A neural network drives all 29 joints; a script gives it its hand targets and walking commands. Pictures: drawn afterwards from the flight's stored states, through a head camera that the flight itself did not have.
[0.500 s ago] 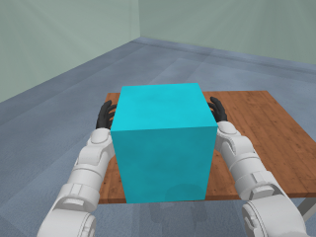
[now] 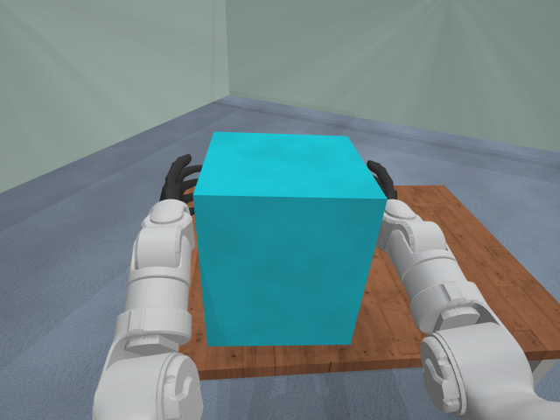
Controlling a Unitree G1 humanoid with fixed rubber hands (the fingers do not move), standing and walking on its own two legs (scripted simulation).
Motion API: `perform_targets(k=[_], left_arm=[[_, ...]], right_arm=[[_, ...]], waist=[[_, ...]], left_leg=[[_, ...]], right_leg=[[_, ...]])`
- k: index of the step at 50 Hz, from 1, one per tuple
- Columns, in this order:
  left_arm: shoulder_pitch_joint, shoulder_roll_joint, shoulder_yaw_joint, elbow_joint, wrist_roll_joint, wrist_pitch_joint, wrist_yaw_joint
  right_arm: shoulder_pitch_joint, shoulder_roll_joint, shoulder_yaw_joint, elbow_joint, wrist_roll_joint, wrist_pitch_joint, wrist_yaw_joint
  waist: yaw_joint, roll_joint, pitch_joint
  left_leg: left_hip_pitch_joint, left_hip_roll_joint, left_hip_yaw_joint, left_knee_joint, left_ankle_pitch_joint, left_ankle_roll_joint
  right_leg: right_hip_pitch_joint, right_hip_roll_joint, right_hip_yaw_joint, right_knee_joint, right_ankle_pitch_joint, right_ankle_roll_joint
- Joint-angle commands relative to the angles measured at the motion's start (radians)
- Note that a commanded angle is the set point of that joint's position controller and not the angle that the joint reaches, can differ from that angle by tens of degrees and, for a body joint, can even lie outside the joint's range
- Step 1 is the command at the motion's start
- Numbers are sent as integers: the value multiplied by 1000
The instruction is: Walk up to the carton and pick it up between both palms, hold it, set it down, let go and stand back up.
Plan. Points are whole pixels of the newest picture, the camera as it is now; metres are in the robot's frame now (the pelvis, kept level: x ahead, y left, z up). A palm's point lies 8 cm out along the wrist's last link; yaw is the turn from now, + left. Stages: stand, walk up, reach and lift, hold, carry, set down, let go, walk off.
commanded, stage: reach and lift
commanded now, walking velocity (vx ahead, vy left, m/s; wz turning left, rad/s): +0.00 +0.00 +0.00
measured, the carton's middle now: (280, 236) +0.37 -0.01 +0.16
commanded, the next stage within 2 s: hold in 0.28 s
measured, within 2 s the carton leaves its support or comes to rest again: neither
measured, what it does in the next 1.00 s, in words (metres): stands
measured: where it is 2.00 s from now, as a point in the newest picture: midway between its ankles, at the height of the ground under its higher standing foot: outside the picture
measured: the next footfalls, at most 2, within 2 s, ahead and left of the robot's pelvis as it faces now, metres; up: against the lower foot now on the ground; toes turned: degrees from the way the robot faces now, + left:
none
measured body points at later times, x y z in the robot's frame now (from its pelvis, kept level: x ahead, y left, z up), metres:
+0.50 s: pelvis +0.00 +0.00 +0.00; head -0.06 +0.03 +0.44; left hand +0.38 +0.16 +0.23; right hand +0.39 -0.15 +0.22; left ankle +0.00 +0.13 -0.75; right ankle +0.00 -0.13 -0.75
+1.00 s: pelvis -0.01 +0.00 +0.00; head -0.08 +0.02 +0.44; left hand +0.37 +0.15 +0.24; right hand +0.38 -0.15 +0.23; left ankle +0.00 +0.13 -0.75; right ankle +0.00 -0.13 -0.75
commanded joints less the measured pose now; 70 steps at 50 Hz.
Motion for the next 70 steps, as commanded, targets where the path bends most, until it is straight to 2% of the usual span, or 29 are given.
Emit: perform_targets(k=[1,3,5,9,11,14,16,18,20,23,26,29,31,34,36,38,41,46,49,50,51,52,55,57,59,62,65,67,70], left_arm=[[-668,-680,-566,-249,-188,-44,-91],[-675,-679,-629,-295,-220,-43,-87],[-645,-661,-641,-285,-225,-36,-89],[-572,-590,-557,-172,-184,-16,-97],[-557,-564,-509,-116,-160,-13,-98],[-580,-588,-503,-118,-158,-19,-95],[-620,-630,-557,-208,-184,-17,-86],[-653,-660,-635,-332,-216,1,-73],[-651,-648,-663,-394,-223,28,-62],[-581,-613,-603,-363,-177,68,-67],[-514,-586,-525,-273,-118,100,-93],[-519,-582,-489,-203,-98,115,-123],[-548,-604,-492,-201,-106,113,-137],[-613,-643,-541,-267,-142,103,-142],[-650,-652,-585,-320,-170,98,-136],[-668,-651,-615,-354,-185,94,-126],[-654,-627,-601,-346,-178,92,-114],[-611,-586,-503,-237,-128,95,-107],[-614,-590,-470,-186,-117,90,-107],[-663,-598,-480,-103,-122,84,-131],[-653,-608,-467,-100,-113,74,-146],[-649,-617,-476,-136,-119,67,-152],[-645,-637,-506,-160,-140,59,-157],[-669,-640,-536,-226,-164,52,-148],[-685,-633,-548,-270,-171,49,-137],[-674,-609,-520,-230,-168,49,-128],[-655,-598,-493,-208,-144,57,-125],[-637,-611,-501,-193,-149,63,-126],[-688,-635,-528,-219,-160,59,-120]], right_arm=[[-929,847,442,-578,167,-140,58],[-926,859,468,-642,164,-141,42],[-866,832,458,-622,142,-125,32],[-727,741,365,-443,65,-71,36],[-701,709,307,-365,31,-67,51],[-751,710,297,-367,39,-89,66],[-831,746,365,-466,95,-107,63],[-909,792,468,-611,168,-113,50],[-926,790,516,-677,210,-103,40],[-818,737,487,-580,195,-64,39],[-701,691,410,-428,148,-18,42],[-719,677,331,-368,109,-5,50],[-758,695,311,-378,106,-11,51],[-819,742,347,-453,144,-23,39],[-861,767,388,-524,176,-28,28],[-877,782,421,-566,193,-31,21],[-848,772,432,-551,186,-24,24],[-808,737,385,-440,141,-15,52],[-834,741,361,-414,126,-26,64],[-832,739,281,-338,69,-28,58],[-833,742,272,-336,60,-42,62],[-844,749,290,-372,68,-54,63],[-882,760,338,-436,108,-66,46],[-870,762,380,-470,150,-66,35],[-874,771,418,-507,172,-65,32],[-892,781,428,-509,163,-64,37],[-869,772,409,-467,150,-58,43],[-900,773,413,-508,153,-64,40],[-879,766,388,-457,147,-55,46]], waist=[[5,62,-412],[-21,62,-448],[-44,43,-424],[-59,-16,-265],[-53,-17,-196],[-38,28,-216],[-18,77,-340],[6,125,-477],[15,138,-519],[10,79,-398],[-6,16,-205],[-22,1,-94],[-35,15,-88],[-53,57,-184],[-57,82,-273],[-51,94,-329],[-31,82,-337],[16,30,-247],[29,13,-216],[-47,3,-129],[-34,18,-149],[-35,24,-194],[-48,48,-273],[-56,73,-333],[-43,75,-383],[-12,29,-347],[2,24,-290],[3,14,-303],[-20,46,-275]], left_leg=[[148,-88,16,86,464,-34],[148,-89,12,101,459,-36],[137,-88,13,83,380,-29],[58,-82,27,-20,97,9],[22,-75,30,-59,24,18],[32,-69,20,-46,83,5],[106,-68,7,22,272,-19],[162,-73,-5,93,453,-41],[193,-72,-11,124,536,-48],[184,-69,-2,81,463,-31],[131,-68,21,-1,275,-14],[66,-63,39,-55,146,-8],[58,-63,39,-48,164,-16],[104,-71,29,12,302,-41],[138,-76,22,49,381,-54],[153,-79,19,65,408,-56],[143,-79,19,50,353,-43],[82,-75,30,-21,170,-3],[61,-73,35,-38,134,8],[16,-60,37,-50,62,0],[11,-62,42,-52,63,-1],[31,-62,41,-41,117,-3],[87,-70,32,14,267,-21],[130,-76,24,48,369,-40],[145,-81,23,61,391,-39],[105,-79,25,40,309,-13],[85,-73,30,14,251,-3],[91,-73,31,17,255,2],[91,-68,29,8,239,-13]], right_leg=[[89,98,-56,1,404,34],[83,92,-55,3,427,34],[63,82,-52,-12,364,37],[-5,58,-45,-57,81,43],[-24,52,-43,-68,-22,38],[4,53,-43,-63,17,26],[42,70,-52,-40,148,21],[84,92,-59,-9,290,19],[89,105,-63,4,342,15],[80,101,-63,-10,270,21],[56,84,-53,-48,121,29],[51,71,-41,-66,38,21],[64,67,-40,-65,63,16],[93,71,-48,-47,193,21],[107,77,-54,-29,274,26],[102,81,-59,-18,293,29],[85,81,-61,-23,227,32],[41,79,-54,-47,36,30],[36,79,-48,-52,15,27],[-17,67,-55,-66,1,25],[7,61,-52,-61,21,21],[37,65,-49,-52,75,17],[102,72,-49,-38,214,25],[127,78,-53,-23,295,33],[123,81,-59,-14,297,39],[94,79,-59,-24,219,36],[70,77,-60,-35,147,29],[71,81,-53,-40,155,29],[38,81,-53,-46,108,21]])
